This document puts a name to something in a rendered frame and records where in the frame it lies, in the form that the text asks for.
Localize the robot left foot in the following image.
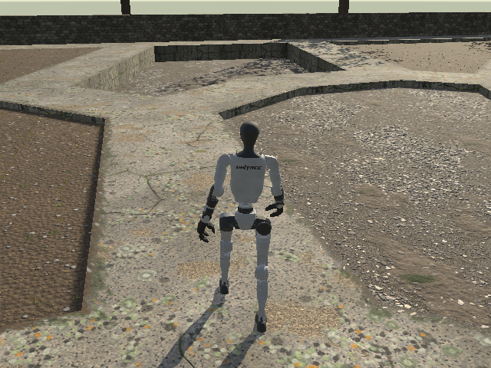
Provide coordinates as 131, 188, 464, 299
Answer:
219, 278, 229, 294

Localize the robot left forearm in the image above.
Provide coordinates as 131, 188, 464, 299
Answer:
200, 185, 219, 223

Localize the right robot hand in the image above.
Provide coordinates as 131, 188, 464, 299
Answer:
265, 204, 283, 217

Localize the robot head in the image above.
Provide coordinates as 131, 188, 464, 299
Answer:
236, 121, 262, 158

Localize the robot right upper arm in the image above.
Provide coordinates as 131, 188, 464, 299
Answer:
264, 155, 282, 196

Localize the robot left upper arm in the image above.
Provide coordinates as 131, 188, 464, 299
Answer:
212, 153, 233, 197

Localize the robot right forearm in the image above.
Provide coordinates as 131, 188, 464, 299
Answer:
274, 185, 285, 209

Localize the left robot hand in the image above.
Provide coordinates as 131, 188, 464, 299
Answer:
197, 220, 215, 243

